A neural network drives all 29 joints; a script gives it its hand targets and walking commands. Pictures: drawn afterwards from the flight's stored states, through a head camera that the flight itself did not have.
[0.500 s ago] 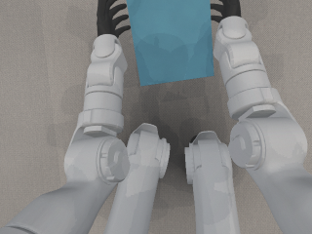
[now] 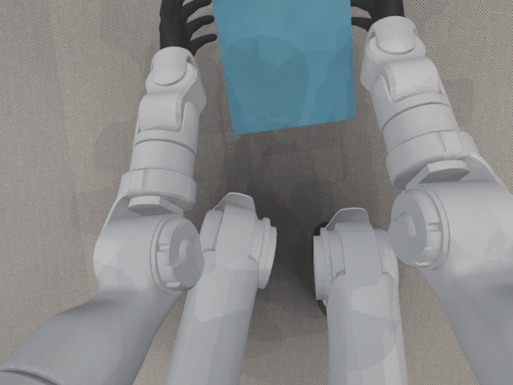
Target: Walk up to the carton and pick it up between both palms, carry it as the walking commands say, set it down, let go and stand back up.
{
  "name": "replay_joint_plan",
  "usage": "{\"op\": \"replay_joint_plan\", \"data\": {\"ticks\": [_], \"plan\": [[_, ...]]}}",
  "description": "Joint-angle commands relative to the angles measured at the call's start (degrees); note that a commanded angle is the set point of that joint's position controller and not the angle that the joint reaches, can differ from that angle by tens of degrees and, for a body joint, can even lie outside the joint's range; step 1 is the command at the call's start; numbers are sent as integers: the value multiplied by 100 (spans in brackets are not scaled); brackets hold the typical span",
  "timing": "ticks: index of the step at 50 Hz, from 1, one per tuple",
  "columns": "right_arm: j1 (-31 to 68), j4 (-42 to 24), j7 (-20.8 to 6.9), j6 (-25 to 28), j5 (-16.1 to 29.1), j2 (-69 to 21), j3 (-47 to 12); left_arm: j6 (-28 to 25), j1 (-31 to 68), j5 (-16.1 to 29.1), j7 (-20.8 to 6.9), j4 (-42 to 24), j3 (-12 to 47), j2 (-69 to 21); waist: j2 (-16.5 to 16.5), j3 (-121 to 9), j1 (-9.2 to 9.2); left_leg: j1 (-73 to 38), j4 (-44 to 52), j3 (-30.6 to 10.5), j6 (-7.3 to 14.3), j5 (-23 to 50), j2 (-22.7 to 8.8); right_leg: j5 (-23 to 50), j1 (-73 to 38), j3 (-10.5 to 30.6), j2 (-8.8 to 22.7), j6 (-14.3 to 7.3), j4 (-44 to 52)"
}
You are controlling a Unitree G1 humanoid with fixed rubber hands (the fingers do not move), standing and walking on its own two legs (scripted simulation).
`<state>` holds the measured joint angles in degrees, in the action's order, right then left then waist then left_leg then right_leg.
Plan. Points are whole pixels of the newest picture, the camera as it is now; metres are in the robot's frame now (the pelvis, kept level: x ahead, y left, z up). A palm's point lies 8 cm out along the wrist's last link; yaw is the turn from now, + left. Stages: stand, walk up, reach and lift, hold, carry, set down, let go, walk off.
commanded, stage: set down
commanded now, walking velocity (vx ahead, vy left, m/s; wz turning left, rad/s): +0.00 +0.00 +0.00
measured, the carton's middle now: (280, 48) +0.53 +0.04 -0.25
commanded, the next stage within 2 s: none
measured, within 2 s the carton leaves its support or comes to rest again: rests again in 1.02 s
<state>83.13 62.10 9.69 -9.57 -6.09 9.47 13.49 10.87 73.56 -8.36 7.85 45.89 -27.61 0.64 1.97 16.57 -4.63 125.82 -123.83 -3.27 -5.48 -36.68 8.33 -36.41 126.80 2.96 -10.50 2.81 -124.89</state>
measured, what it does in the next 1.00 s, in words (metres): stands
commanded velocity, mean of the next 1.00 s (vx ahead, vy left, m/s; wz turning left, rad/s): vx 0.00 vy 0.00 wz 0.00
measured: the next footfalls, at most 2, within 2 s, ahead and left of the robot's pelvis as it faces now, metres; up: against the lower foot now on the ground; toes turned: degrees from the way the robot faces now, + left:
none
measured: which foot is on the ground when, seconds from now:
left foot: down 0.00-1.00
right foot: down 0.00-1.00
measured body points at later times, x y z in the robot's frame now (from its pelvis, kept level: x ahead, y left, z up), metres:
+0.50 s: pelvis +0.00 +0.00 -0.01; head +0.36 +0.01 +0.25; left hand +0.51 +0.17 -0.19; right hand +0.55 -0.08 -0.19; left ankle +0.10 +0.13 -0.35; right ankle +0.09 -0.11 -0.35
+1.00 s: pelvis +0.00 +0.00 -0.02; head +0.36 +0.00 +0.24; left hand +0.51 +0.18 -0.19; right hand +0.55 -0.08 -0.20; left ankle +0.10 +0.13 -0.35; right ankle +0.09 -0.11 -0.35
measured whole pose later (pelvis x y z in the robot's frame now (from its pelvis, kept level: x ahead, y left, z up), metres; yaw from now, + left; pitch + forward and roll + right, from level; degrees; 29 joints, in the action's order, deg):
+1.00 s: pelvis +0.00 +0.00 -0.02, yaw +1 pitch +35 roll +2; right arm 85.5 66.0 5.1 -8.8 -7.2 11.0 13.4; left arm 10.0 76.7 -8.2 3.6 53.2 -28.0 4.8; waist 0.5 21.0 -4.8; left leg 125.6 -127.4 -1.8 -4.5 -36.9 6.5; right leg -37.0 126.6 1.6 -7.8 1.2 -128.9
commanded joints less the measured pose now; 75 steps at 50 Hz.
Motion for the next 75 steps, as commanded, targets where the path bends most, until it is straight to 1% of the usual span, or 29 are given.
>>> {"op": "replay_joint_plan", "data": {"ticks": [1,12,20,32,45,52,67,72,75], "plan": [[2871,-403,-1407,216,409,-5117,-1510,-96,3470,421,-1432,-29,2397,-4440,236,-6148,-297,-2818,762,704,244,2764,89,2409,-2690,-414,-71,-242,873],[2976,-226,-1473,211,346,-4834,-1310,-63,3550,264,-1516,159,2111,-4272,205,-5567,-280,-2503,688,691,285,2369,62,2052,-2425,-363,-44,-291,834],[3013,-201,-1520,251,375,-4698,-1279,-85,3517,249,-1574,234,2007,-4203,199,-5328,-259,-2390,621,668,299,2355,41,2057,-2340,-325,-28,-306,774],[2822,-160,-1545,327,376,-4558,-1309,-131,3329,373,-1656,407,2010,-4178,175,-5046,-153,-2198,511,604,296,2460,35,2205,-2299,-277,1,-333,677],[2618,49,-1617,299,194,-4340,-1141,-149,3213,339,-1696,654,1838,-4004,136,-4541,-62,-1893,488,568,307,2191,39,1980,-2073,-250,44,-387,653],[2512,109,-1640,292,98,-4218,-1069,-176,3149,345,-1710,760,1758,-3911,133,-4410,-3,-1797,464,565,305,2149,32,1988,-2070,-235,70,-394,638],[2340,139,-1604,324,-49,-3858,-970,-272,2933,339,-1635,868,1557,-3527,183,-4398,26,-1792,435,556,289,2176,14,2065,-2166,-212,124,-371,617],[2276,114,-1516,370,-92,-3460,-885,-331,2812,322,-1539,880,1397,-3156,193,-4472,20,-1865,438,560,263,2177,1,2074,-2259,-206,149,-349,618],[2210,69,-1406,415,-135,-2983,-780,-391,2670,294,-1429,903,1220,-2732,189,-4550,15,-1939,445,570,231,2178,-15,2075,-2347,-209,174,-326,619]]}}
